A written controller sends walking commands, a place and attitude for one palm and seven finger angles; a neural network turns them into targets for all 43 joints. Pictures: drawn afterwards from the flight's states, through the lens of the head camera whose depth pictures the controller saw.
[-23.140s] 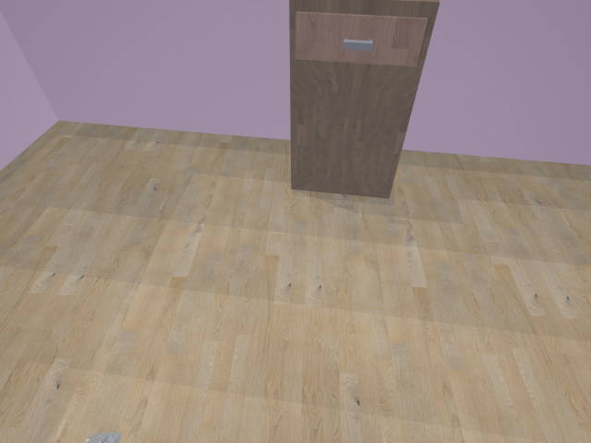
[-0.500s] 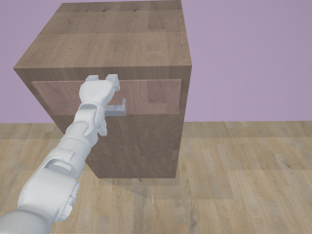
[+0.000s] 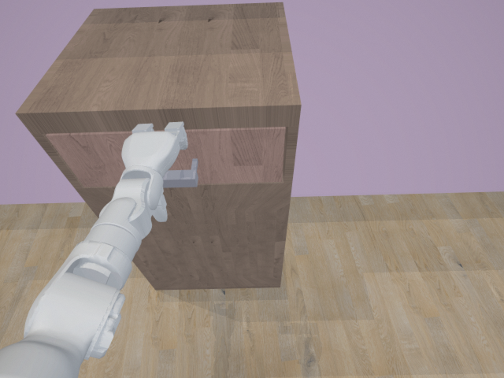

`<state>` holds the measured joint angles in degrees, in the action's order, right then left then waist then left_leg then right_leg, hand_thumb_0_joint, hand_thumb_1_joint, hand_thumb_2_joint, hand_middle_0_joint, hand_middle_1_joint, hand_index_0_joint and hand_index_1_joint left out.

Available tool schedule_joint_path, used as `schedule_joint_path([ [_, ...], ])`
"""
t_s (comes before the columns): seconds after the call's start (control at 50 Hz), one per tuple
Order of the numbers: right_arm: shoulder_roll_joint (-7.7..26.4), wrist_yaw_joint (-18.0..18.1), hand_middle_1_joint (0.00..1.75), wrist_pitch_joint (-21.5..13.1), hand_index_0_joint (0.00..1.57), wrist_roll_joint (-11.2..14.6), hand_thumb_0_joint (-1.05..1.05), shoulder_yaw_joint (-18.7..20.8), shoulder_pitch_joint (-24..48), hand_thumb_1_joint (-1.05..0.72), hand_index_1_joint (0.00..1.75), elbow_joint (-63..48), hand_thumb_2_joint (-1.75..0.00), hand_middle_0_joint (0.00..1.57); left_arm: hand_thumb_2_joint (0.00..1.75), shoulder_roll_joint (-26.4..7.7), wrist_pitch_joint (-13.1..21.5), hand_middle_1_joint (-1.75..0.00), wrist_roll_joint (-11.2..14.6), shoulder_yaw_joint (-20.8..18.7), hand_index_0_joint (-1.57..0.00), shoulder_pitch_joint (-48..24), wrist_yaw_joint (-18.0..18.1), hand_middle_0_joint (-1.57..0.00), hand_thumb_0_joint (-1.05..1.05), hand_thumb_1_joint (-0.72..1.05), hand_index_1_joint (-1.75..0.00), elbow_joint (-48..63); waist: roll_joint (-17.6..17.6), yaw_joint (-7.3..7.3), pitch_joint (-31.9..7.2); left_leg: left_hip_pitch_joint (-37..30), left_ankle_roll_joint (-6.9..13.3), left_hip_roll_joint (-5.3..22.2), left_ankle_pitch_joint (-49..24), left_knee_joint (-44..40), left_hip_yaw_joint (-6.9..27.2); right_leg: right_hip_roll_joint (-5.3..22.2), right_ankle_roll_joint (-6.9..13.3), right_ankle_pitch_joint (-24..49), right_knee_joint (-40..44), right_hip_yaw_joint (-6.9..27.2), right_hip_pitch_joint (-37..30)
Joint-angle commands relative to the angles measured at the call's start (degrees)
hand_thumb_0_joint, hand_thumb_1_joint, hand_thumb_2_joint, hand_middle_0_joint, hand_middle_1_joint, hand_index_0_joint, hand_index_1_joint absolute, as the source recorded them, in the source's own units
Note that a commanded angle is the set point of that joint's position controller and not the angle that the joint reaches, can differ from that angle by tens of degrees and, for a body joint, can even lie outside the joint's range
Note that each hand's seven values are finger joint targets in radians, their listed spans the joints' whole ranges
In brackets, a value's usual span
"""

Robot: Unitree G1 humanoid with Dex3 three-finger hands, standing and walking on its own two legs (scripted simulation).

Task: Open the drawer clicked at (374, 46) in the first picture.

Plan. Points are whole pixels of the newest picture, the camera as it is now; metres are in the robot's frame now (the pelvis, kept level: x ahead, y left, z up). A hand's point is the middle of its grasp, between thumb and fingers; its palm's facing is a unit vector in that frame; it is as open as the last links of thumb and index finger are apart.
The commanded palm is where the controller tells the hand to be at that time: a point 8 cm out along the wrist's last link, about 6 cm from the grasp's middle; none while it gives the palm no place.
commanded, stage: re-aim the fingers above the handle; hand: left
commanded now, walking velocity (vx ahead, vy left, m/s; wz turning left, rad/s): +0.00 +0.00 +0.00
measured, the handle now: (172, 171) +0.51 +0.16 +0.00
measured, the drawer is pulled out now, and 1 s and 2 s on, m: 0.00 0.00 0.00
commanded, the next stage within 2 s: lower the fingers behind the handle in 1.30 s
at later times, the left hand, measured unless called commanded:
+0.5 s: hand (154, 169) +0.47 +0.17 +0.06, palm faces -0.01 -0.04 -1.00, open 13.6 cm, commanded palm +0.45 +0.18 +0.12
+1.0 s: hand (155, 169) +0.47 +0.17 +0.06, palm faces -0.01 -0.03 -1.00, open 13.7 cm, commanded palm +0.45 +0.17 +0.12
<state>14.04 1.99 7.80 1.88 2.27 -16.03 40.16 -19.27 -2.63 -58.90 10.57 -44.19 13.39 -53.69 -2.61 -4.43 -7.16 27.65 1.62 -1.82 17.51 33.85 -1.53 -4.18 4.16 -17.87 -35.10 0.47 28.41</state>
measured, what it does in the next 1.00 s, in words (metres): stands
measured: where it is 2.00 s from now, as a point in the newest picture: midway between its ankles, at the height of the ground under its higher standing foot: outside the picture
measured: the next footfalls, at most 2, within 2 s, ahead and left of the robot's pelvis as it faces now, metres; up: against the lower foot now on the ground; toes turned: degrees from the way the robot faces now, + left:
none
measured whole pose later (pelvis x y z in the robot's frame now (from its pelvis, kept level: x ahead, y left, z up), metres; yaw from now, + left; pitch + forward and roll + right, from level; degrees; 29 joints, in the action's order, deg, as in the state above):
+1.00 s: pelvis +0.00 +0.02 +0.00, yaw +0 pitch +13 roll +0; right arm 13.9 1.3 7.2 1.5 2.5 -17.8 40.4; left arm -18.6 -3.5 -59.5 11.0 -48.0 15.5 -57.5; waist -2.5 -5.0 -7.7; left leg 31.2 3.2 -2.6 18.6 36.7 -2.0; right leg -3.4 2.6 -18.4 -36.9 0.8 31.4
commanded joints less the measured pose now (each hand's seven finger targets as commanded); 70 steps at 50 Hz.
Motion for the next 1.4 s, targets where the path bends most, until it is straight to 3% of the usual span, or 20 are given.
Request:
schedule_joint_path([
  [0.0,7.33,0.65,0.30,-1.85,0.20,-0.26,0.00,2.41,-0.99,-0.90,0.30,-5.75,-0.90,0.20,0.30,-11.67,0.47,-1.20,-0.56,-3.80,-0.30,-28.49,3.54,-0.30,0.00,-0.50,-1.20,11.19,4.03,-0.57,-18.86,-5.90,1.29,-0.61,-14.51,-0.74,-0.71,2.96,-2.58,20.20,4.08,3.02,-10.98],
  [0.14,7.69,0.31,0.30,-2.08,0.20,-0.33,0.00,2.78,-2.04,-0.90,0.30,-5.33,-0.90,0.20,0.30,-12.12,-0.04,-1.20,-0.11,-4.59,-0.30,-28.90,3.39,-0.30,0.00,-0.50,-1.20,9.41,3.81,-0.69,-21.13,-6.72,1.28,-0.58,-16.65,0.19,-0.55,2.73,-2.40,21.86,3.49,2.68,-11.12],
  [0.18,7.77,0.28,0.30,-2.03,0.20,-0.20,0.00,2.64,-2.32,-0.90,0.30,-5.04,-0.90,0.20,0.30,-10.09,-0.39,-1.20,0.06,-2.48,-0.30,-29.77,3.01,-0.30,0.00,-0.50,-1.20,8.33,4.12,-1.85,-18.54,-6.32,1.32,-0.40,-15.28,0.12,-0.40,2.62,-2.59,20.22,3.86,2.39,-8.68],
  [0.2,7.95,0.36,0.30,-2.06,0.20,-0.27,0.00,2.63,-2.49,-0.90,0.30,-4.94,-0.90,0.20,0.30,-10.85,-0.40,-1.20,-0.08,-2.96,-0.30,-30.33,2.97,-0.30,0.00,-0.50,-1.20,8.20,4.28,-1.87,-18.26,-6.35,1.40,-0.32,-15.14,0.08,-0.31,2.60,-2.54,19.84,3.88,2.39,-8.35],
  [0.24,8.45,0.79,0.30,-1.78,0.20,-0.47,0.00,2.50,-2.63,-0.90,0.30,-5.36,-0.90,0.20,0.30,-17.81,0.35,-1.20,-0.56,-8.13,-0.30,-30.22,3.02,-0.30,0.00,-0.50,-1.20,8.97,3.38,-0.13,-21.26,-5.38,1.40,-0.61,-16.63,0.37,-0.31,2.68,-2.27,21.42,2.91,2.74,-11.30],
  [0.28,7.71,0.53,0.30,-2.03,0.20,-0.57,0.00,2.74,-3.05,-0.90,0.30,-5.48,-0.90,0.20,0.30,-12.64,0.82,-1.20,-0.83,-4.11,-0.30,-30.87,2.99,-0.30,0.00,-0.50,-1.20,9.95,1.85,-1.11,-21.44,-6.81,1.36,-0.36,-17.96,0.79,-0.46,2.55,-2.24,22.30,2.62,2.31,-9.54],
  [0.42,7.88,-0.07,0.30,-1.65,0.20,-0.52,0.00,3.12,-3.95,-0.90,0.30,-5.21,-0.90,0.20,0.30,-11.91,0.11,-1.20,-0.78,-4.59,-0.30,-29.53,4.08,-0.30,0.00,-0.50,-1.20,8.90,3.19,-0.88,-20.80,-7.90,1.18,0.09,-19.14,0.94,0.07,1.81,-1.96,20.45,2.45,1.32,-7.16],
  [0.46,8.08,0.00,0.30,-1.44,0.20,-0.50,0.00,2.91,-3.85,-0.90,0.30,-5.21,-0.90,0.20,0.30,-14.29,-0.19,-1.20,-1.14,-6.11,-0.30,-29.72,4.28,-0.30,0.00,-0.50,-1.20,8.30,2.70,-0.64,-21.02,-7.21,1.14,-0.01,-19.21,0.88,0.10,1.85,-1.91,20.71,2.10,1.42,-7.80],
  [0.48,7.91,0.00,0.30,-1.46,0.20,-0.49,0.00,2.84,-3.66,-0.90,0.30,-5.18,-0.90,0.20,0.30,-11.78,-0.63,-1.20,-0.94,-4.10,-0.30,-30.06,4.31,-0.30,0.00,-0.50,-1.20,7.91,3.13,-1.34,-19.73,-7.16,1.24,0.05,-18.64,0.91,-0.04,1.81,-2.02,20.34,2.49,1.38,-6.88],
  [0.56,7.91,-0.17,0.30,-1.44,0.20,-0.56,0.00,3.10,-3.95,-0.90,0.30,-5.07,-0.90,0.20,0.30,-11.23,-0.73,-1.20,-1.41,-3.53,-0.30,-32.84,4.60,-0.30,0.00,-0.50,-1.20,9.47,0.81,-1.37,-21.56,-9.63,0.99,0.37,-19.43,0.88,0.46,1.57,-1.69,18.34,2.14,0.96,-5.19],
  [0.72,7.85,-0.31,0.30,-1.63,0.20,-0.69,0.00,3.17,-4.27,-0.90,0.30,-5.11,-0.90,0.20,0.30,-7.92,-1.08,-1.20,-0.83,-1.58,-0.30,-33.70,4.55,-0.30,0.00,-0.50,-1.20,8.68,1.93,-1.86,-20.51,-10.29,0.92,0.68,-18.75,0.78,0.94,1.38,-1.67,16.56,2.34,0.51,-3.42],
  [0.74,7.86,-0.26,0.30,-1.71,0.20,-0.77,0.00,3.23,-4.09,-0.90,0.30,-5.21,-0.90,0.20,0.30,-9.87,-0.82,-1.20,-0.83,-3.60,-0.30,-32.57,4.48,-0.30,0.00,-0.50,-1.20,8.19,2.31,-1.20,-21.81,-10.39,0.91,0.65,-19.83,0.91,0.95,1.38,-1.52,17.37,2.17,0.60,-4.91],
  [0.78,7.79,-0.26,0.30,-1.55,0.20,-0.59,0.00,3.09,-4.19,-0.90,0.30,-5.13,-0.90,0.20,0.30,-7.86,-0.98,-1.20,-0.73,-1.77,-0.30,-32.05,4.24,-0.30,0.00,-0.50,-1.20,7.33,3.39,-1.87,-19.92,-9.69,0.91,0.69,-18.76,0.75,1.06,1.34,-1.71,16.88,2.33,0.35,-3.81],
  [0.9,8.01,-0.13,0.30,-1.91,0.20,-0.64,0.00,2.88,-4.14,-0.90,0.30,-4.93,-0.90,0.20,0.30,-9.17,-0.98,-1.20,-0.70,-2.45,-0.30,-33.61,4.72,-0.30,0.00,-0.50,-1.20,7.74,3.60,-1.97,-19.64,-8.71,1.07,0.57,-16.70,0.47,1.04,1.49,-1.81,15.71,2.65,0.83,-4.07],
  [0.94,8.17,0.04,0.30,-1.96,0.20,-0.70,0.00,2.85,-3.90,-0.90,0.30,-5.00,-0.90,0.20,0.30,-11.55,-0.97,-1.20,-0.89,-4.41,-0.30,-32.84,4.78,-0.30,0.00,-0.50,-1.20,7.30,2.99,-1.33,-20.50,-8.17,1.02,0.44,-17.20,0.42,0.81,1.57,-1.63,16.50,2.52,0.95,-5.62],
  [0.98,7.71,-0.16,0.30,-1.98,0.20,-0.59,0.00,3.06,-4.06,-0.90,0.30,-5.01,-0.90,0.20,0.30,-7.70,-0.77,-1.20,-0.99,-1.18,-0.30,-33.80,4.79,-0.30,0.00,-0.50,-1.20,8.82,2.24,-1.97,-20.55,-9.72,0.89,0.64,-18.10,0.59,1.02,1.39,-1.64,16.37,2.29,0.53,-3.95],
  [1.1,7.68,-0.54,0.30,-1.97,0.20,-0.62,0.00,3.27,-4.08,-0.90,0.30,-4.76,-0.90,0.20,0.30,-6.16,-1.29,-1.20,-0.56,-0.34,-0.30,-33.76,4.55,-0.30,0.00,-0.50,-1.20,8.48,1.90,-2.17,-20.06,-10.61,0.80,0.68,-18.66,0.86,1.17,1.26,-1.66,16.33,2.50,0.38,-3.12],
  [1.16,8.03,-0.22,0.30,-2.01,0.20,-0.58,0.00,2.98,-4.14,-0.90,0.30,-4.56,-0.90,0.20,0.30,-9.27,-1.43,-1.20,-0.49,-2.38,-0.30,-35.00,4.67,-0.30,0.00,-0.50,-1.20,8.21,3.19,-2.09,-20.55,-8.90,1.13,0.48,-16.97,0.55,0.94,1.54,-1.87,16.42,2.67,1.04,-4.80],
  [1.28,7.71,-0.02,0.30,-1.83,0.20,-0.48,0.00,2.84,-3.78,-0.90,0.30,-4.83,-0.90,0.20,0.30,-7.55,-1.45,-1.20,-0.32,-0.92,-0.30,-33.07,3.82,-0.30,0.00,-0.50,-1.20,7.41,3.05,-2.28,-19.39,-8.47,1.20,0.20,-17.38,0.67,0.54,1.68,-1.94,18.11,2.95,1.17,-5.20],
  [1.38,7.83,0.14,0.30,-1.79,0.20,-0.53,0.00,2.72,-4.04,-0.90,0.30,-4.75,-0.90,0.20,0.30,-9.71,-1.29,-1.20,-0.70,-2.31,-0.30,-33.38,3.76,-0.30,0.00,-0.50,-1.20,7.00,3.11,-2.31,-19.40,-7.48,1.25,0.07,-16.84,0.82,0.42,1.83,-2.02,18.40,2.79,1.48,-5.71],
])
